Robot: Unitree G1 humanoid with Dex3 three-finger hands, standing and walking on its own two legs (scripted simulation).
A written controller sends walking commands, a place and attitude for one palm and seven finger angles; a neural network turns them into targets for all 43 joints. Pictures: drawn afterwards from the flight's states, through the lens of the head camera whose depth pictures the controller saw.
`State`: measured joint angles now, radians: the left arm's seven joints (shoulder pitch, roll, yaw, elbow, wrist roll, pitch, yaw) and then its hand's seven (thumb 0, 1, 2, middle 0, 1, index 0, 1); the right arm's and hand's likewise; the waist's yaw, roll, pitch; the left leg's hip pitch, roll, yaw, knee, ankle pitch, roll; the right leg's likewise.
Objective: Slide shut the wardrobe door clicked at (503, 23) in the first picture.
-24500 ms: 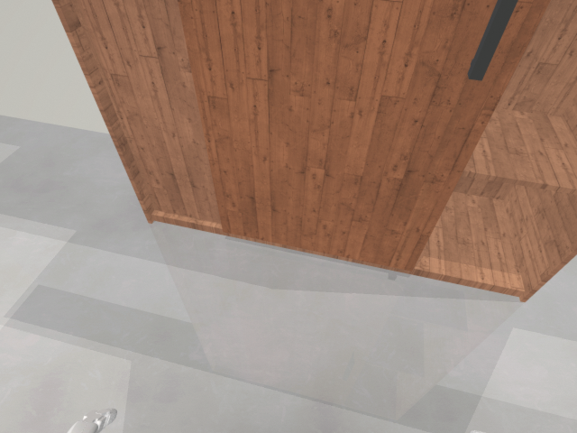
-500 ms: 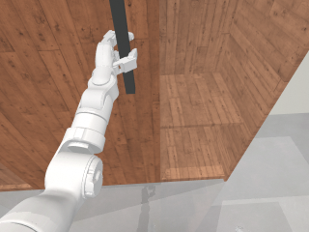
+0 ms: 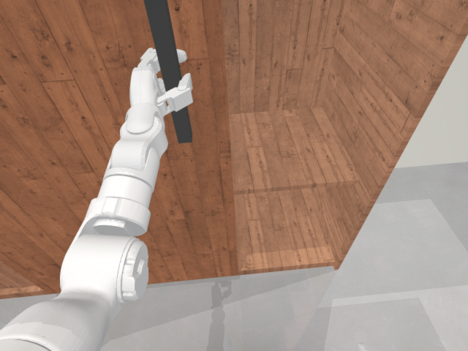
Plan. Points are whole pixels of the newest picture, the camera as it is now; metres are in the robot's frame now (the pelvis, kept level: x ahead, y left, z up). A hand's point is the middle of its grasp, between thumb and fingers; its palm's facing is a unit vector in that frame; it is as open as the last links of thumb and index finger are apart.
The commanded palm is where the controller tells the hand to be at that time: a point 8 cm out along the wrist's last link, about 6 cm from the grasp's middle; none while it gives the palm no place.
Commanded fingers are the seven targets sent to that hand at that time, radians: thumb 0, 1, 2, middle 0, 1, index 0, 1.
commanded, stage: grip the handle and tug to test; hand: left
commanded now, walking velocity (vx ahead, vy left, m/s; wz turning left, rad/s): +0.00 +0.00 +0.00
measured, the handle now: (170, 55) +0.52 +0.10 +0.27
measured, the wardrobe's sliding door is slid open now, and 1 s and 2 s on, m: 0.43 0.43 0.38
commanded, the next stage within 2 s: tug the door sideways, standing still in 0.14 s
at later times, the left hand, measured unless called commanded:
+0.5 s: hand (185, 90) +0.47 +0.07 +0.23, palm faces +0.10 -0.99 +0.00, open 6.3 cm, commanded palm +0.45 +0.10 +0.23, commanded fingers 0.00 0.90 0.90 -0.45 -1.40 -0.45 -1.40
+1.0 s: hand (191, 92) +0.46 +0.06 +0.23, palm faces +0.10 -0.99 -0.05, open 6.4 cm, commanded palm +0.45 +0.06 +0.23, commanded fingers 0.00 0.90 0.90 -0.45 -1.40 -0.45 -1.40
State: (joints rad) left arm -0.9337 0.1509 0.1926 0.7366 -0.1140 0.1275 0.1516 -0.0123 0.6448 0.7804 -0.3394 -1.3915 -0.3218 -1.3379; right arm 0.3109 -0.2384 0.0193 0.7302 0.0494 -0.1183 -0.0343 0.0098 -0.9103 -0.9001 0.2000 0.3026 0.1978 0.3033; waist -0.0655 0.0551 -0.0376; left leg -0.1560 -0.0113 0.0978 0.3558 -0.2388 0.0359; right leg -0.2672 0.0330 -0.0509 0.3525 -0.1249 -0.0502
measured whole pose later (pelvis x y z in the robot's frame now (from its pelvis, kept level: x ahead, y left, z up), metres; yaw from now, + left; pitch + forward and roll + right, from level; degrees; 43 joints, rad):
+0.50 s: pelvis +0.03 +0.00 +0.00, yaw +4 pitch +3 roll +0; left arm -0.88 0.04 0.08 0.48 -0.12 0.32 0.22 0.00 0.65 0.80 -0.32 -1.38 -0.32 -1.34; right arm 0.18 -0.24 0.00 0.70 0.05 -0.05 -0.02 0.01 -0.91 -0.90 0.20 0.30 0.20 0.30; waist 0.00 0.06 -0.04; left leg -0.14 -0.01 0.03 0.37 -0.28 0.03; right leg -0.23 0.02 -0.11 0.36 -0.18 -0.05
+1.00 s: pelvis +0.01 +0.02 +0.00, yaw +5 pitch +3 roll +0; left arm -1.06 -0.01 -0.05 0.78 -0.15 0.16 0.32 -0.03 0.70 0.77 -0.30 -1.38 -0.21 -1.39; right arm 0.31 -0.20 0.00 0.82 0.02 -0.10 0.02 0.01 -0.91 -0.90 0.20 0.30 0.20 0.30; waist 0.00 0.04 -0.04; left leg -0.20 -0.06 0.02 0.43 -0.28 0.06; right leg -0.29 -0.03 -0.12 0.44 -0.20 -0.02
